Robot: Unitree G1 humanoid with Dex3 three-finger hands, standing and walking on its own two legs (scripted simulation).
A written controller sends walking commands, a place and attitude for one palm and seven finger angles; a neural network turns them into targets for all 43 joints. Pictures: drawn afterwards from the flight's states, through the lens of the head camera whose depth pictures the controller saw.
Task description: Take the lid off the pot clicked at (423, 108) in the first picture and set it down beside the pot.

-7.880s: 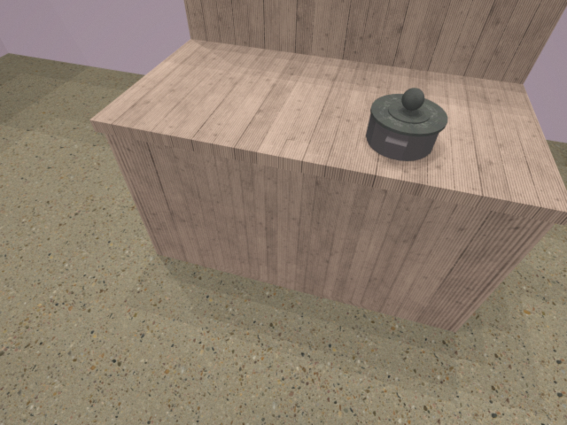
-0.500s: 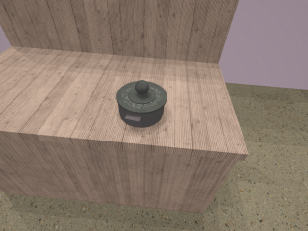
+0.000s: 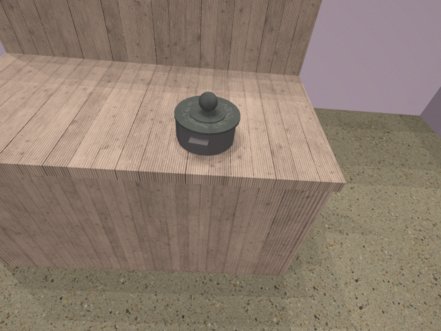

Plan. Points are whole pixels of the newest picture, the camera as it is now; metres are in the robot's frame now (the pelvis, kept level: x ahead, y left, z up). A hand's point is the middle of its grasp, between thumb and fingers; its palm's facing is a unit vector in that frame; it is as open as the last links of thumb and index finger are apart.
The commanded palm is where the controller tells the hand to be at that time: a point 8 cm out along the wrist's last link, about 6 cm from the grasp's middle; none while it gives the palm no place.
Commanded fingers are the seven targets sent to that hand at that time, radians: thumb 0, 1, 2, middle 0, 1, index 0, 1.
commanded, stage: come to a stop and stand still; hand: left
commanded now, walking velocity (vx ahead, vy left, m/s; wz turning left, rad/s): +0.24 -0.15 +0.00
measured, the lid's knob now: (208, 101) +0.68 +0.07 +0.07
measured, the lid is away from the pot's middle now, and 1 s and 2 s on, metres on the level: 0.00 0.00 0.00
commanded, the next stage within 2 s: look again from close up in 0.30 s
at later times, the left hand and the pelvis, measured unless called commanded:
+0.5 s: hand out of the picture +0.03 +0.19 -0.18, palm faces -0.01 -0.99 -0.12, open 7.3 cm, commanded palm none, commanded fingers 0.00 0.90 0.90 -0.20 -0.30 -0.20 -0.30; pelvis +0.01 +0.03 +0.00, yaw -2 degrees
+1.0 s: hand out of the picture +0.11 +0.20 -0.17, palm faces +0.06 -0.99 -0.11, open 7.4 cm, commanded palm none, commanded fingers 0.00 0.90 0.90 -0.20 -0.30 -0.20 -0.30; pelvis +0.05 +0.04 +0.02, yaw +2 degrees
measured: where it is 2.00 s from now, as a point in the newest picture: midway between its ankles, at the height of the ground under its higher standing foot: outside the picture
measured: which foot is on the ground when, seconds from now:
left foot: down 0.00-1.00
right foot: up 0.00-0.22, down 0.24-0.48, up 0.50-1.00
